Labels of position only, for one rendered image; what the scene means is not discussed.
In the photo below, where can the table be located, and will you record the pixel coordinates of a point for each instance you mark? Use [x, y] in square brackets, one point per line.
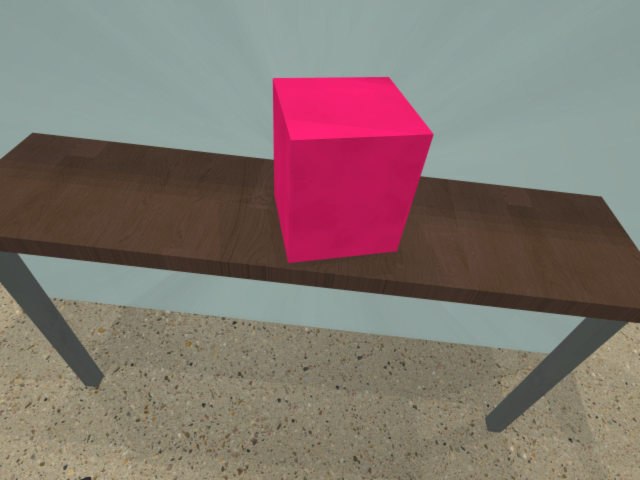
[216, 214]

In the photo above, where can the carton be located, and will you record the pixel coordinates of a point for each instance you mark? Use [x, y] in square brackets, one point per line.
[348, 156]

